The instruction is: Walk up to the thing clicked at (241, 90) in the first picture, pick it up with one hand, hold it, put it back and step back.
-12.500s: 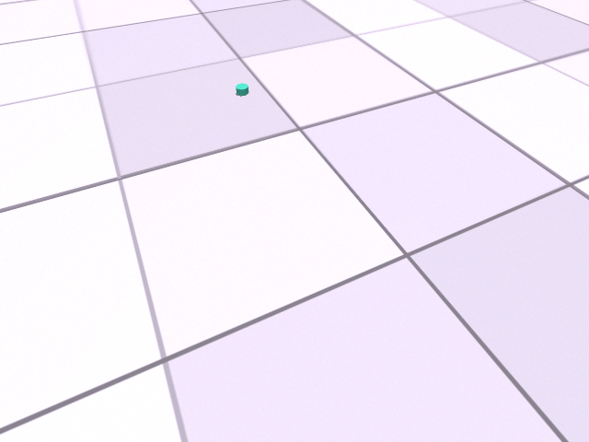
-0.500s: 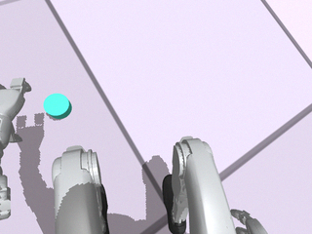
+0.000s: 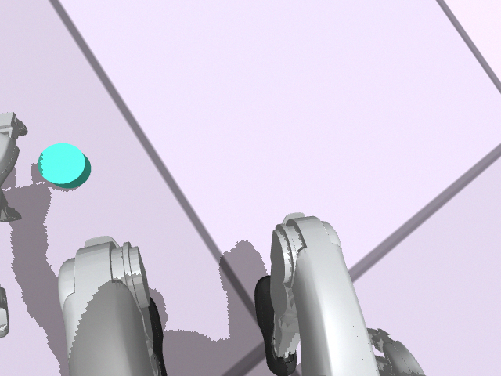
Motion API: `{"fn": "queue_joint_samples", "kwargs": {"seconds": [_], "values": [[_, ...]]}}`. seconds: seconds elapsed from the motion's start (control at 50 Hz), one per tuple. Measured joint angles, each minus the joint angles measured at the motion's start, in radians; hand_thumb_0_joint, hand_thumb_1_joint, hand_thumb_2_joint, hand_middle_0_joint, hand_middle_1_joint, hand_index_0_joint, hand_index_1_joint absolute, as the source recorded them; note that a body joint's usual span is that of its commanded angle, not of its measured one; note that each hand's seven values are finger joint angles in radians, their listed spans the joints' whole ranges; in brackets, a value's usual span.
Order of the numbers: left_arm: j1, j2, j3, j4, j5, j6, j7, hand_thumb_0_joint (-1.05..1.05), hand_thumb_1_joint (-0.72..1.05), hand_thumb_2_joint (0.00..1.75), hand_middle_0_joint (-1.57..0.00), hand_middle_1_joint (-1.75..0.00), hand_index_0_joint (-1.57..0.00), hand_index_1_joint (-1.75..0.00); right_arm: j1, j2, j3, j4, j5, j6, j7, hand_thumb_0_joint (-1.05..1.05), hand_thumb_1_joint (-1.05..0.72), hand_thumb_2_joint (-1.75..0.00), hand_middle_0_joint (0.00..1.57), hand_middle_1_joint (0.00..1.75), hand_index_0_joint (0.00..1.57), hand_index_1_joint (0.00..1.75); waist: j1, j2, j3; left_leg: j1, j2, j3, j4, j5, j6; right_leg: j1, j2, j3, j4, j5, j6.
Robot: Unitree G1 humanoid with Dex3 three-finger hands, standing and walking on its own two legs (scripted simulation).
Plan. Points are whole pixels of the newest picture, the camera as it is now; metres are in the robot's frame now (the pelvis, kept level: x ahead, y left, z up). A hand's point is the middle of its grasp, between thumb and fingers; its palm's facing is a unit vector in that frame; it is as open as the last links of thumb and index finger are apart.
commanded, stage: rise first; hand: left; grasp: from above
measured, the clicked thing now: (65, 166) +0.48 +0.30 -0.30
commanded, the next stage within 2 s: approach in 0.28 s
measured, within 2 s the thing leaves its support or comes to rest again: neither
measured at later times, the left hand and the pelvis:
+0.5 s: hand (13, 178) +0.43 +0.34 -0.19, palm faces -0.45 -0.09 -0.89, open 14.3 cm; pelvis +0.00 +0.00 -0.01, yaw -1 degrees
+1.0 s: hand (49, 134) +0.49 +0.28 -0.17, palm faces -0.45 -0.07 -0.89, open 14.2 cm; pelvis +0.00 +0.00 +0.00, yaw -2 degrees
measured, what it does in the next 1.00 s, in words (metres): stands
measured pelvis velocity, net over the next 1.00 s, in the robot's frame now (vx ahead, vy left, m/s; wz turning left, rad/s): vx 0.00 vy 0.00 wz -0.04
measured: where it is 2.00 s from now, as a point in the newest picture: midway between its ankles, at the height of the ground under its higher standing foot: (216, 352)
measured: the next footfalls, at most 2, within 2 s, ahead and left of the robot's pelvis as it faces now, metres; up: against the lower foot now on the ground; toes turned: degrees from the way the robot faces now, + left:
none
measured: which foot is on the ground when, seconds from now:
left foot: down 0.00-1.00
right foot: down 0.00-1.00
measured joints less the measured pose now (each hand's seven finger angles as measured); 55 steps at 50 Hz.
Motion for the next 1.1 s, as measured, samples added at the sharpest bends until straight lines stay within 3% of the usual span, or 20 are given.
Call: {"fn": "queue_joint_samples", "kwargs": {"seconds": [0.4,0.52,0.66,0.78,0.86,0.94,1.06,1.1], "values": [[-0.010,0.030,0.009,0.031,0.002,-0.007,0.017,0.00,-0.56,1.03,-0.08,-1.01,-0.07,-1.02,0.008,-0.013,0.024,-0.008,-0.012,-0.002,0.012,0.00,-0.90,-0.90,0.20,0.30,0.21,0.30,-0.021,-0.008,0.024,-0.018,-0.003,-0.019,0.034,-0.003,-0.001,-0.011,0.006,-0.012,0.022,0.002,0.004],[-0.042,0.037,-0.035,0.072,0.011,-0.004,0.030,0.00,-0.55,1.02,-0.08,-1.02,-0.07,-1.02,0.006,-0.011,0.039,-0.002,-0.018,-0.010,0.015,0.00,-0.90,-0.89,0.20,0.30,0.21,0.30,-0.031,-0.016,0.026,-0.022,-0.004,-0.021,0.041,-0.001,-0.001,-0.014,0.007,-0.012,0.028,0.004,0.005],[-0.124,0.018,-0.105,0.112,0.029,0.026,0.067,0.00,-0.54,1.00,-0.08,-1.04,-0.08,-1.03,0.010,-0.008,0.061,-0.010,-0.024,-0.041,0.018,0.00,-0.90,-0.89,0.20,0.30,0.21,0.30,-0.072,-0.028,0.032,-0.036,-0.006,-0.028,0.050,0.005,-0.002,-0.025,0.009,-0.016,0.033,0.012,0.006],[-0.178,-0.013,-0.077,0.121,0.038,0.113,0.101,0.00,-0.54,1.00,-0.08,-1.04,-0.08,-1.04,0.033,-0.009,0.076,-0.037,-0.016,-0.046,0.020,0.00,-0.90,-0.89,0.20,0.30,0.21,0.30,-0.122,-0.010,0.022,-0.042,0.000,-0.028,0.045,0.001,-0.002,-0.035,0.014,-0.018,0.025,0.014,0.003],[-0.205,-0.011,-0.061,0.130,0.012,0.180,0.080,0.00,-0.55,1.01,-0.08,-1.04,-0.07,-1.04,0.051,-0.018,0.089,-0.054,-0.001,-0.040,0.025,0.00,-0.91,-0.89,0.20,0.30,0.21,0.30,-0.142,0.018,0.021,-0.041,0.007,-0.027,0.036,-0.004,0.001,-0.039,0.019,-0.017,0.013,0.017,0.007],[-0.204,0.006,-0.059,0.131,-0.040,0.211,0.019,0.00,-0.55,1.00,-0.08,-1.04,-0.07,-1.04,0.066,-0.023,0.101,-0.062,0.021,-0.026,0.028,0.00,-0.91,-0.89,0.20,0.30,0.21,0.30,-0.143,0.039,0.031,-0.029,0.014,-0.027,0.027,-0.009,0.004,-0.032,0.024,-0.018,0.003,0.019,0.009],[-0.141,0.051,-0.058,0.101,-0.104,0.164,-0.091,0.00,-0.54,0.98,-0.07,-1.05,-0.08,-1.04,0.075,-0.024,0.116,-0.071,0.038,-0.009,0.027,0.00,-0.91,-0.89,0.20,0.30,0.21,0.30,-0.121,0.035,0.067,-0.008,0.013,-0.030,0.023,-0.005,0.006,-0.011,0.024,-0.021,-0.003,0.023,0.008],[-0.110,0.065,-0.055,0.086,-0.107,0.123,-0.110,0.00,-0.53,0.98,-0.07,-1.06,-0.08,-1.04,0.074,-0.025,0.119,-0.071,0.034,-0.004,0.026,0.00,-0.90,-0.89,0.20,0.30,0.21,0.30,-0.108,0.025,0.077,-0.006,0.009,-0.033,0.025,-0.002,0.003,-0.005,0.022,-0.024,-0.002,0.024,0.008]]}}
